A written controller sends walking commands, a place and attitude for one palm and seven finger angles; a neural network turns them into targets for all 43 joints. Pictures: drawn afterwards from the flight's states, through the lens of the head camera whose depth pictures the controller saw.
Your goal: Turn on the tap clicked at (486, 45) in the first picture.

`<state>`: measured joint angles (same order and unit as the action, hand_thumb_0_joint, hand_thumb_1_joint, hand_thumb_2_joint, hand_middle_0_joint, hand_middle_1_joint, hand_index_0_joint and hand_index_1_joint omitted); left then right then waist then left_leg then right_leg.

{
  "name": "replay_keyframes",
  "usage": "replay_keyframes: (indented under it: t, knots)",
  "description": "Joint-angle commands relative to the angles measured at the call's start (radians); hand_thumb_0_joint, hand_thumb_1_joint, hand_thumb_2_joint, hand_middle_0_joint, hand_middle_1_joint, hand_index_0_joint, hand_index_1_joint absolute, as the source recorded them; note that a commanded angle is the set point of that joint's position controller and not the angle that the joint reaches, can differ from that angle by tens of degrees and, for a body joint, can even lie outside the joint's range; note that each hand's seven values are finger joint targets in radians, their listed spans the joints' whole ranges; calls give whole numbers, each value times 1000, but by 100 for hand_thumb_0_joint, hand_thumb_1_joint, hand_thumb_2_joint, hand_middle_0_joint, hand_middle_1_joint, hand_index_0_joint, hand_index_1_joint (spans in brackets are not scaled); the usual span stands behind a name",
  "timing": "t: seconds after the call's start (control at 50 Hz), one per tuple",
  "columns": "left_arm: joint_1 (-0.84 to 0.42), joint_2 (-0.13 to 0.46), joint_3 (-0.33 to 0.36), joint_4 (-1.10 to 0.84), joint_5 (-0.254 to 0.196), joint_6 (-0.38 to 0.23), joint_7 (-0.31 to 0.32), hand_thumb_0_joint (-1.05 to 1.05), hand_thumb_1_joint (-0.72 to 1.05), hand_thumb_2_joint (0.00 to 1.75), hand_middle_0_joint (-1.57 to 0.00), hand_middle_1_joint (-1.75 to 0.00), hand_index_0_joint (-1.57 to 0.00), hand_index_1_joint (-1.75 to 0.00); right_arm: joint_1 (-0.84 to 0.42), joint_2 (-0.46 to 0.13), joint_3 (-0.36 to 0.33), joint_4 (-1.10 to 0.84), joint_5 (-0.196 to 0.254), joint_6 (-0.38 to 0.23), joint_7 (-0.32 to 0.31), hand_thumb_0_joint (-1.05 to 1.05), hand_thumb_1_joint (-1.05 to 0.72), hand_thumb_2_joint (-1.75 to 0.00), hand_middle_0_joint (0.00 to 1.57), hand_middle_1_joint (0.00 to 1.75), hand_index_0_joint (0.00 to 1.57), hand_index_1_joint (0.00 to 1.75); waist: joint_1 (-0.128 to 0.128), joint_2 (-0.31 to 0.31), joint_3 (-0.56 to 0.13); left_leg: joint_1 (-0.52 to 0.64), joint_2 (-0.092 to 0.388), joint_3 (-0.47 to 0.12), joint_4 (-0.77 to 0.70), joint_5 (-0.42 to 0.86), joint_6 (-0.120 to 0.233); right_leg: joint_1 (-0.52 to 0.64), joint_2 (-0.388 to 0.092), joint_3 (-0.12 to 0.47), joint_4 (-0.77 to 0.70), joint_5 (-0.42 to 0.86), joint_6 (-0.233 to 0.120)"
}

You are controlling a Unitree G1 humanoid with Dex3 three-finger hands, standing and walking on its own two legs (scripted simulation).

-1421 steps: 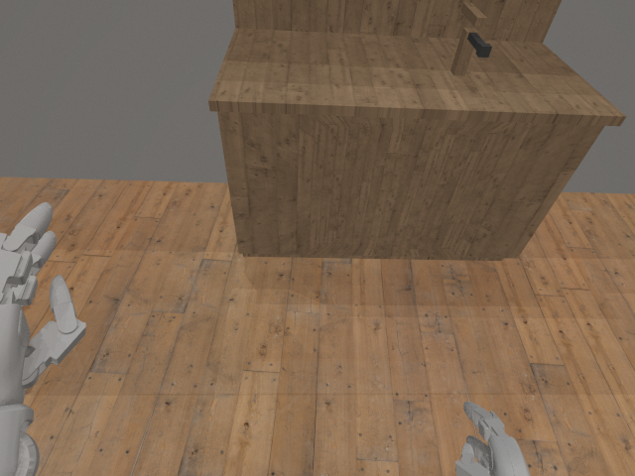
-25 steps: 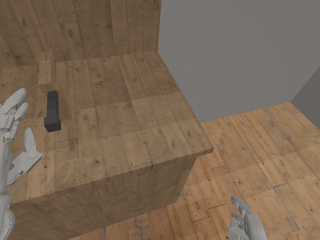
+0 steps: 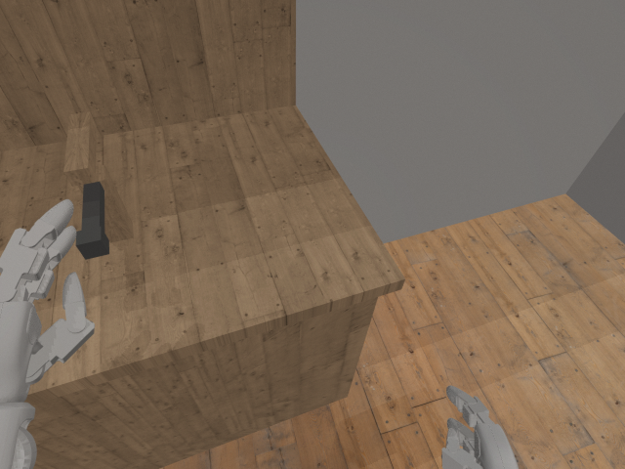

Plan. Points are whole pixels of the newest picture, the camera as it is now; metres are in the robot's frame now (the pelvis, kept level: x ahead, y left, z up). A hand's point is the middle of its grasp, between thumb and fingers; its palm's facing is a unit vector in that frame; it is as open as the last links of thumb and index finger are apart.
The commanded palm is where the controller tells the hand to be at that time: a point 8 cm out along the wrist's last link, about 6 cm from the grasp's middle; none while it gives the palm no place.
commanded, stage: come to a stop and stand still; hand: left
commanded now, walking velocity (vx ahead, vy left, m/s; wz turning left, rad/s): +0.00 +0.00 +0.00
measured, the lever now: (93, 242) +0.34 +0.31 +0.10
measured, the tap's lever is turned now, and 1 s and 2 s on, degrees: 0 0 0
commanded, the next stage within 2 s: look again from close up in 0.78 s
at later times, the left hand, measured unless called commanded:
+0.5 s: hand (66, 296) +0.23 +0.26 +0.16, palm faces +0.37 -0.85 -0.37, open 7.4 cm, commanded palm +0.17 +0.29 +0.18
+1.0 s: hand (54, 297) +0.23 +0.26 +0.17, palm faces +0.39 -0.85 -0.35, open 7.4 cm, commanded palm +0.17 +0.29 +0.18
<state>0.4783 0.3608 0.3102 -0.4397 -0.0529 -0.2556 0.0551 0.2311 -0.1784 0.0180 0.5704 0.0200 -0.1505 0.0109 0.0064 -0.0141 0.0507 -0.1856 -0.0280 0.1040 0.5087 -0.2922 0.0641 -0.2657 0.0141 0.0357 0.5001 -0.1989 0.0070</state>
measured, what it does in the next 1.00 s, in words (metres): stands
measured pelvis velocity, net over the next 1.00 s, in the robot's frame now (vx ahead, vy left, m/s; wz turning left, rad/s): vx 0.01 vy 0.01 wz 0.02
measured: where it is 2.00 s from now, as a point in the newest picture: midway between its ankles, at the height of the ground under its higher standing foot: outside the picture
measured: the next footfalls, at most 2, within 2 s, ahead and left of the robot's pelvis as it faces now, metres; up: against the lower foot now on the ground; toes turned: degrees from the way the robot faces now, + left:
none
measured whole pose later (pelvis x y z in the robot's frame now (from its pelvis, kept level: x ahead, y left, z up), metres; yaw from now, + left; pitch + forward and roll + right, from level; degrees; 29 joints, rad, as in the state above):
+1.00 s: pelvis +0.01 +0.01 +0.00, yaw +1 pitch -2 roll -1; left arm 0.41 0.37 0.37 -0.49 -0.05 -0.22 0.10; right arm 0.19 -0.18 0.02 0.56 0.02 -0.12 -0.01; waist 0.03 -0.04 0.09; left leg -0.15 -0.03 0.09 0.47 -0.29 0.07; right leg -0.21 0.01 0.02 0.43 -0.19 0.02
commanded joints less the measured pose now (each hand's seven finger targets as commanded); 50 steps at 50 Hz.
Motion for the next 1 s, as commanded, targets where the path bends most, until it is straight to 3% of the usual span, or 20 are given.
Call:
replay_keyframes:
  t: [0.0,0.06,0.12,0.18,0.24,0.26,0.28,0.36,0.46,0.5,0.56,0.58,0.66,0.68,0.76,0.78,0.86,0.88,0.96,0.98]
  knots:
    - [-232,221,221,-147,-16,-58,49,0,90,90,-20,-30,-20,-30,-109,-135,-51,-162,2,-48,-48,0,-90,-90,20,30,20,30,16,26,-50,-90,97,-136,-156,-94,-25,22,-79,126,-152,-99,-37]
    - [-296,171,154,-194,-5,-68,42,0,90,90,-20,-30,-20,-30,-117,-127,-45,-156,3,-68,-50,0,-90,-90,20,30,20,30,20,103,-70,-65,103,-123,-167,-119,-15,46,-66,110,-148,-92,-34]
    - [-284,117,84,-207,11,-66,44,0,90,90,-20,-30,-20,-30,-87,-139,-52,-146,-2,-87,-42,0,-90,-90,20,30,20,30,22,70,-112,-31,93,-118,-151,-66,-17,74,-63,115,-159,-69,-33]
    - [-246,106,71,-203,22,-57,51,0,90,90,-20,-30,-20,-30,-89,-143,-54,-137,-5,-89,-35,0,-90,-90,20,30,20,30,20,76,-122,-24,96,-117,-155,-18,-24,91,-58,98,-149,-17,-32]
    - [-188,141,125,-172,24,-50,60,0,90,90,-20,-30,-20,-30,-83,-148,-61,-140,-7,-78,-32,0,-90,-90,20,30,20,30,25,29,-114,-41,102,-122,-150,49,-31,115,-57,95,-137,63,-33]
    - [-175,173,159,-173,22,-46,62,0,90,90,-20,-30,-20,-30,-93,-148,-59,-138,-7,-72,-32,0,-90,-90,20,30,20,30,25,32,-108,-43,99,-122,-153,66,-39,117,-53,89,-138,86,-33]
    - [-161,155,154,-158,19,-46,59,0,90,90,-20,-30,-20,-30,-92,-144,-57,-143,-9,-64,-33,0,-90,-90,20,30,20,30,21,29,-113,-51,102,-123,-154,80,-38,133,-58,81,-131,107,-33]
    - [-153,189,192,-210,10,-50,55,0,90,90,-20,-30,-20,-30,-109,-139,-56,-157,-3,-53,-34,0,-90,-90,20,30,20,30,23,74,-118,-45,109,-118,-158,143,-46,161,-52,59,-106,189,-31]
    - [-140,175,169,-272,7,-51,50,0,90,90,-20,-30,-20,-30,-109,-138,-56,-165,-2,-56,-30,0,-90,-90,20,30,20,30,22,111,-153,5,121,-116,-145,302,-66,181,-43,14,-58,281,-25]
    - [-127,151,145,-261,5,-44,48,0,90,90,-20,-30,-20,-30,-95,-142,-60,-164,-2,-52,-29,0,-90,-90,20,30,20,30,18,86,-158,7,129,-116,-138,308,-66,183,-48,17,-57,280,-25]
    - [-113,162,163,-247,8,-33,53,0,90,90,-20,-30,-20,-30,-98,-142,-63,-155,0,-46,-29,0,-90,-90,20,30,20,30,19,67,-162,32,130,-109,-128,335,-76,172,-46,16,-57,303,-24]
    - [-118,139,141,-228,6,-30,51,0,90,90,-20,-30,-20,-30,-90,-145,-61,-153,-3,-40,-29,0,-90,-90,20,30,20,30,13,53,-155,16,129,-113,-135,327,-78,175,-46,9,-56,294,-23]
    - [-147,167,163,-254,9,-25,56,0,90,90,-20,-30,-20,-30,-108,-140,-62,-152,1,-33,-34,0,-90,-90,20,30,20,30,16,87,-147,27,135,-115,-140,325,-83,167,-46,13,-50,282,-24]
    - [-154,141,137,-242,6,-24,53,0,90,90,-20,-30,-20,-30,-102,-142,-59,-151,-3,-28,-34,0,-90,-90,20,30,20,30,13,79,-140,9,135,-120,-148,310,-82,172,-46,6,-49,262,-23]
    - [-164,176,163,-290,11,-25,60,0,90,90,-20,-30,-20,-30,-121,-138,-61,-159,1,-29,-35,0,-90,-90,20,30,20,30,18,112,-147,21,134,-120,-143,328,-86,180,-47,9,-47,279,-26]
    - [-152,155,148,-272,7,-25,58,0,90,90,-20,-30,-20,-30,-111,-139,-58,-157,-4,-25,-34,0,-90,-90,20,30,20,30,16,91,-150,7,133,-122,-144,324,-83,195,-47,-2,-50,273,-24]
    - [-128,167,163,-274,7,-21,62,0,90,90,-20,-30,-20,-30,-120,-137,-60,-161,1,-23,-34,0,-90,-90,20,30,20,30,18,114,-132,1,135,-121,-154,301,-89,184,-47,5,-52,256,-27]
    - [-132,140,137,-261,5,-22,58,0,90,90,-20,-30,-20,-30,-109,-140,-57,-159,-4,-18,-32,0,-90,-90,20,30,20,30,15,107,-123,-21,135,-125,-167,277,-88,187,-44,-2,-51,229,-25]
    - [-124,160,161,-251,6,-19,61,0,90,90,-20,-30,-20,-30,-115,-138,-61,-161,2,-17,-36,0,-90,-90,20,30,20,30,17,89,-120,-28,134,-122,-166,236,-84,193,-46,9,-65,239,-26]
    - [-125,136,137,-229,4,-18,58,0,90,90,-20,-30,-20,-30,-106,-143,-59,-159,-3,-13,-36,0,-90,-90,20,30,20,30,13,86,-113,-39,129,-123,-175,225,-83,193,-44,5,-66,231,-25]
